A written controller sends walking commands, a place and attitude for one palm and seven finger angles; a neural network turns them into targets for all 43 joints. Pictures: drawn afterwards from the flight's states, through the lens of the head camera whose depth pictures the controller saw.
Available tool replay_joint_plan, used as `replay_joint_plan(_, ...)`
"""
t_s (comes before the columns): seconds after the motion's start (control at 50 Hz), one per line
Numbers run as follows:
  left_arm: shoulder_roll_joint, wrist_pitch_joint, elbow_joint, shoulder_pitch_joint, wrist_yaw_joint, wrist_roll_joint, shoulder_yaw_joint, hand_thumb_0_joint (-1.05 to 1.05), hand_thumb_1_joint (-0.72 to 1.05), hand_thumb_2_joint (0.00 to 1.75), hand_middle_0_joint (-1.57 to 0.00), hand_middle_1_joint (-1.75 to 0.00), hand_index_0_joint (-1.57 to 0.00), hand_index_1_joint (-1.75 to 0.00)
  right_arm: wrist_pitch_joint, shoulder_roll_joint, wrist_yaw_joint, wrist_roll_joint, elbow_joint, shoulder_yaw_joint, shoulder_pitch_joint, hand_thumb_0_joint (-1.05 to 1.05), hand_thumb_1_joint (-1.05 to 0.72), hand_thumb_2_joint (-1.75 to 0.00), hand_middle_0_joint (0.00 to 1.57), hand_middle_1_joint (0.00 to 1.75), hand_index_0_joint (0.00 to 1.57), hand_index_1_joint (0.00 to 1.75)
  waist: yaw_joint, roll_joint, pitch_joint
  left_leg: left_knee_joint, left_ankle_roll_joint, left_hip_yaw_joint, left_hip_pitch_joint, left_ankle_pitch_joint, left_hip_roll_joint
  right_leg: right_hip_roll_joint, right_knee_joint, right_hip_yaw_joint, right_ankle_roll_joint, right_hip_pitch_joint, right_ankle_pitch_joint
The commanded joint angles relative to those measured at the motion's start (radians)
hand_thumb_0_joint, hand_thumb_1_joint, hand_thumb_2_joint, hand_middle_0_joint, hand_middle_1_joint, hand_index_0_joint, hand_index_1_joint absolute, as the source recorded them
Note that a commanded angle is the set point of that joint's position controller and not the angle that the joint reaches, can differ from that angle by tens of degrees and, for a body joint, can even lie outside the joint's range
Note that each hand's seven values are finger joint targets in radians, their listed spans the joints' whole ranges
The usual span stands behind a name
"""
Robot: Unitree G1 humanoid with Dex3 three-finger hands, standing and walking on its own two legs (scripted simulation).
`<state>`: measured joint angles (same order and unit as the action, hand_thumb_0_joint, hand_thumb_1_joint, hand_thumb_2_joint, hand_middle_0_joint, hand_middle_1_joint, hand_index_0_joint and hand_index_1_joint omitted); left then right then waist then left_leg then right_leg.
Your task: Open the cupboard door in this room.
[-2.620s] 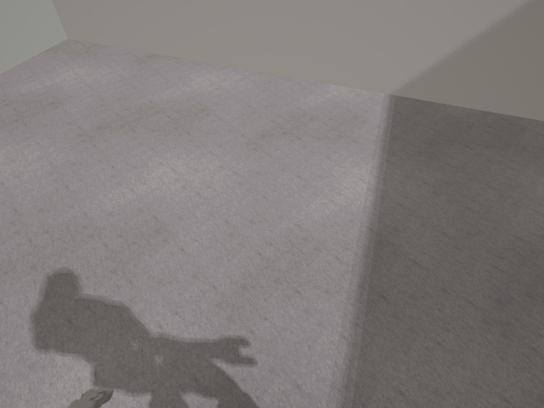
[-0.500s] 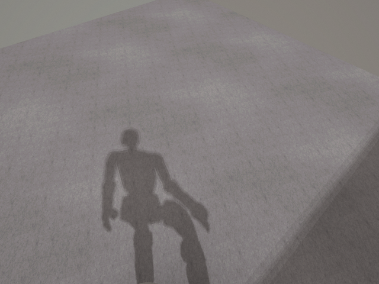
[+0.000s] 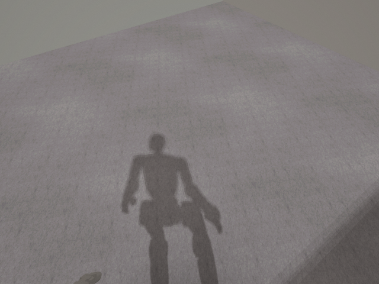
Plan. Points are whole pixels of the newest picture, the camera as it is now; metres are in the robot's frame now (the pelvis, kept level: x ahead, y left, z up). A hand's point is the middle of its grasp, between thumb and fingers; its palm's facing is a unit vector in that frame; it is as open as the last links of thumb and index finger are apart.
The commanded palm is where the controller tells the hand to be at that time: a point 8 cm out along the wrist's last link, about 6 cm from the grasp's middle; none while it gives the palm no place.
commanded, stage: turn or walk to find it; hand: left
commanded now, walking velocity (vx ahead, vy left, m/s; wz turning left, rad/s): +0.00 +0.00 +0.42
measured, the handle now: out of the picture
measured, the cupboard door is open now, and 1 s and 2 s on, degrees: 0 0 0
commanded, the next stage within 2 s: none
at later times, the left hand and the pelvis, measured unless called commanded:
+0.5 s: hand out of the picture -0.06 +0.18 -0.17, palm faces +0.31 -0.92 -0.23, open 7.3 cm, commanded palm none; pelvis -0.04 -0.02 +0.00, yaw +16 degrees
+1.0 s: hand out of the picture -0.07 +0.21 -0.15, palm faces +0.45 -0.85 -0.26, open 7.3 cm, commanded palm none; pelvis -0.07 -0.02 +0.00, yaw +26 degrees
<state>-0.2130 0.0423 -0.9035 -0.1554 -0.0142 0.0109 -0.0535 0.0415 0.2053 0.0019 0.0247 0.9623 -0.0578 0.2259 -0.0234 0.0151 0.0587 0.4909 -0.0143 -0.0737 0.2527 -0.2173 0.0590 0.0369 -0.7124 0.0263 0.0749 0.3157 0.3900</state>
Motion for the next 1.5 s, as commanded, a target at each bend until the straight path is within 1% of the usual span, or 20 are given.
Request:
replay_joint_plan(0.0, -0.160, -0.044, 0.037, -0.151, -0.021, 0.008, -0.040, 0.00, 0.90, 0.90, -0.20, -0.30, -0.20, -0.30, -0.019, 0.134, 0.002, -0.015, -0.085, -0.041, 0.000, 0.00, -0.90, -0.90, 0.20, 0.30, 0.20, 0.30, 0.060, -0.095, -0.134, 0.101, -0.033, -0.159, 0.216, 0.030, -0.121, 0.148, 0.408, -0.130, -0.046, -0.356, -0.184)
replay_joint_plan(0.02, -0.256, -0.049, 0.048, -0.148, -0.026, 0.021, -0.057, 0.00, 0.90, 0.90, -0.20, -0.30, -0.20, -0.30, -0.018, 0.075, 0.001, -0.013, -0.113, -0.030, 0.007, 0.00, -0.90, -0.90, 0.20, 0.30, 0.20, 0.30, 0.064, -0.368, -0.104, 0.352, 0.042, 0.019, 0.372, -0.325, 0.024, 0.411, 0.454, -0.398, -0.154, -0.356, -0.268)
replay_joint_plan(0.04, -0.247, -0.041, 0.061, -0.145, -0.026, 0.008, -0.047, 0.00, 0.90, 0.90, -0.20, -0.30, -0.20, -0.30, -0.009, 0.134, 0.004, -0.002, -0.108, -0.048, -0.011, 0.00, -0.90, -0.90, 0.20, 0.30, 0.20, 0.30, 0.073, -0.273, -0.104, 0.520, 0.035, -0.022, 0.318, -0.360, -0.019, 0.445, 0.455, -0.361, -0.214, -0.206, -0.272)
replay_joint_plan(0.14, -0.127, -0.051, 0.087, -0.005, -0.021, 0.004, -0.019, 0.00, 0.90, 0.90, -0.20, -0.30, -0.20, -0.30, 0.021, 0.106, -0.020, 0.002, -0.019, -0.049, 0.064, 0.00, -0.90, -0.90, 0.20, 0.30, 0.20, 0.30, -0.007, -0.154, 0.004, 0.745, 0.066, 0.026, 0.290, -0.102, -0.068, 0.238, 0.463, -0.073, -0.157, -0.071, -0.177)
replay_joint_plan(0.4, -0.186, -0.042, 0.000, -0.155, -0.024, 0.024, -0.044, 0.00, 0.90, 0.90, -0.20, -0.30, -0.20, -0.30, 0.007, 0.071, -0.015, -0.012, -0.042, -0.018, -0.060, 0.00, -0.90, -0.90, 0.20, 0.30, 0.20, 0.30, 0.076, -0.203, -0.059, 0.315, 0.070, 0.135, 0.170, -0.256, -0.109, 0.341, 0.372, -0.013, -0.229, -0.212, -0.396)
replay_joint_plan(0.48, -0.190, -0.035, -0.016, -0.127, -0.019, 0.016, -0.048, 0.00, 0.90, 0.90, -0.20, -0.30, -0.20, -0.30, -0.011, 0.076, -0.009, -0.015, -0.026, -0.014, 0.021, 0.00, -0.90, -0.90, 0.20, 0.30, 0.20, 0.30, 0.022, -0.163, -0.113, 0.024, 0.048, 0.169, -0.019, -0.093, -0.092, 0.316, 0.232, 0.073, -0.160, -0.160, -0.440)
replay_joint_plan(0.5, -0.169, -0.029, -0.012, -0.125, -0.016, 0.007, -0.045, 0.00, 0.90, 0.90, -0.20, -0.30, -0.20, -0.30, -0.020, 0.110, -0.009, -0.014, -0.015, -0.021, 0.059, 0.00, -0.90, -0.90, 0.20, 0.30, 0.20, 0.30, -0.002, -0.069, -0.133, -0.091, 0.034, 0.127, -0.140, 0.029, -0.122, 0.282, 0.130, 0.120, -0.110, -0.069, -0.355)
replay_joint_plan(0.52, -0.114, -0.021, 0.015, -0.128, -0.012, -0.001, -0.036, 0.00, 0.90, 0.90, -0.20, -0.30, -0.20, -0.30, -0.029, 0.199, -0.005, -0.005, -0.020, -0.041, 0.079, 0.00, -0.90, -0.90, 0.20, 0.30, 0.20, 0.30, -0.015, 0.203, -0.123, -0.182, -0.050, -0.171, -0.230, 0.196, -0.333, 0.153, -0.067, 0.178, -0.034, 0.150, -0.046)
replay_joint_plan(0.54, -0.082, -0.012, 0.050, -0.068, -0.011, 0.007, -0.017, 0.00, 0.90, 0.90, -0.20, -0.30, -0.20, -0.30, -0.022, 0.262, 0.004, -0.005, -0.020, -0.053, 0.101, 0.00, -0.90, -0.90, 0.20, 0.30, 0.20, 0.30, -0.035, 0.296, -0.088, -0.206, -0.154, -0.307, -0.197, 0.433, -0.467, 0.078, -0.238, 0.118, -0.004, 0.261, 0.244)
replay_joint_plan(0.56, -0.107, -0.005, 0.055, -0.038, -0.009, 0.012, -0.020, 0.00, 0.90, 0.90, -0.20, -0.30, -0.20, -0.30, -0.018, 0.254, 0.005, -0.003, -0.020, -0.050, 0.092, 0.00, -0.90, -0.90, 0.20, 0.30, 0.20, 0.30, -0.031, 0.163, -0.076, -0.194, -0.182, -0.229, -0.130, 0.367, -0.474, 0.097, -0.326, 0.050, -0.020, 0.222, 0.200)
replay_joint_plan(0.64, -0.109, 0.000, -0.005, -0.072, 0.002, 0.012, -0.034, 0.00, 0.90, 0.90, -0.20, -0.30, -0.20, -0.30, -0.033, 0.181, 0.024, -0.006, -0.053, -0.023, -0.043, 0.00, -0.90, -0.90, 0.20, 0.30, 0.20, 0.30, 0.022, 0.143, -0.029, -0.187, -0.121, -0.115, -0.103, 0.362, -0.300, 0.077, -0.422, -0.002, -0.004, 0.245, 0.001)
replay_joint_plan(0.86, -0.089, -0.004, 0.035, -0.002, -0.008, 0.003, -0.025, 0.00, 0.90, 0.90, -0.20, -0.30, -0.20, -0.30, -0.028, 0.189, 0.019, -0.001, -0.051, -0.042, 0.025, 0.00, -0.90, -0.90, 0.20, 0.30, 0.20, 0.30, -0.017, 0.120, -0.071, -0.167, -0.171, -0.222, -0.153, 0.340, -0.296, 0.041, -0.179, -0.010, 0.015, 0.164, 0.055)
replay_joint_plan(0.98, -0.085, -0.025, 0.026, -0.104, -0.014, -0.005, -0.024, 0.00, 0.90, 0.90, -0.20, -0.30, -0.20, -0.30, -0.019, 0.187, 0.009, -0.003, -0.071, -0.048, -0.024, 0.00, -0.90, -0.90, 0.20, 0.30, 0.20, 0.30, 0.040, 0.107, -0.114, -0.074, -0.118, -0.246, 0.028, 0.285, -0.229, -0.004, 0.221, 0.012, -0.012, -0.147, -0.123)
replay_joint_plan(1.0, -0.112, -0.034, 0.021, -0.136, -0.018, -0.001, -0.030, 0.00, 0.90, 0.90, -0.20, -0.30, -0.20, -0.30, -0.019, 0.164, 0.005, -0.010, -0.074, -0.046, -0.028, 0.00, -0.90, -0.90, 0.20, 0.30, 0.20, 0.30, 0.058, 0.039, -0.131, -0.013, -0.070, -0.209, 0.108, 0.176, -0.176, 0.041, 0.350, -0.021, -0.021, -0.262, -0.204)
replay_joint_plan(1.04, -0.247, -0.042, 0.039, -0.143, -0.026, 0.017, -0.052, 0.00, 0.90, 0.90, -0.20, -0.30, -0.20, -0.30, -0.015, 0.095, 0.001, -0.010, -0.111, -0.039, -0.028, 0.00, -0.90, -0.90, 0.20, 0.30, 0.20, 0.30, 0.074, -0.347, -0.095, 0.382, 0.040, 0.022, 0.343, -0.344, 0.016, 0.437, 0.468, -0.389, -0.191, -0.276, -0.262)
replay_joint_plan(1.06, -0.229, -0.034, 0.058, -0.107, -0.027, 0.010, -0.046, 0.00, 0.90, 0.90, -0.20, -0.30, -0.20, -0.30, -0.003, 0.133, -0.002, -0.003, -0.107, -0.053, -0.030, 0.00, -0.90, -0.90, 0.20, 0.30, 0.20, 0.30, 0.060, -0.223, -0.077, 0.537, 0.037, -0.014, 0.302, -0.330, -0.025, 0.446, 0.471, -0.324, -0.234, -0.159, -0.233)
replay_joint_plan(1.14, -0.128, -0.049, 0.079, 0.020, -0.021, 0.004, -0.020, 0.00, 0.90, 0.90, -0.20, -0.30, -0.20, -0.30, 0.022, 0.110, -0.020, 0.003, -0.020, -0.052, 0.054, 0.00, -0.90, -0.90, 0.20, 0.30, 0.20, 0.30, -0.012, -0.154, 0.011, 0.733, 0.061, 0.018, 0.298, -0.120, -0.066, 0.252, 0.470, -0.089, -0.159, -0.065, -0.161)
replay_joint_plan(1.22, -0.127, -0.055, 0.051, -0.064, -0.024, 0.006, -0.020, 0.00, 0.90, 0.90, -0.20, -0.30, -0.20, -0.30, 0.024, 0.105, -0.020, 0.002, -0.015, -0.046, 0.033, 0.00, -0.90, -0.90, 0.20, 0.30, 0.20, 0.30, 0.019, -0.160, -0.013, 0.699, 0.088, 0.039, 0.315, -0.098, -0.086, 0.257, 0.448, -0.044, -0.169, -0.157, -0.244)
replay_joint_plan(1.4, -0.195, -0.044, 0.000, -0.138, -0.023, 0.025, -0.046, 0.00, 0.90, 0.90, -0.20, -0.30, -0.20, -0.30, 0.005, 0.074, -0.015, -0.014, -0.047, -0.018, -0.070, 0.00, -0.90, -0.90, 0.20, 0.30, 0.20, 0.30, 0.071, -0.211, -0.055, 0.295, 0.074, 0.134, 0.158, -0.261, -0.101, 0.338, 0.349, -0.012, -0.226, -0.211, -0.462)
replay_joint_plan(1.48, -0.188, -0.032, -0.011, -0.114, -0.015, 0.011, -0.047, 0.00, 0.90, 0.90, -0.20, -0.30, -0.20, -0.30, -0.015, 0.096, -0.011, -0.015, -0.026, -0.020, 0.026, 0.00, -0.90, -0.90, 0.20, 0.30, 0.20, 0.30, 0.011, -0.139, -0.114, -0.051, 0.048, 0.157, -0.087, 0.004, -0.087, 0.289, 0.174, 0.093, -0.124, -0.118, -0.436)
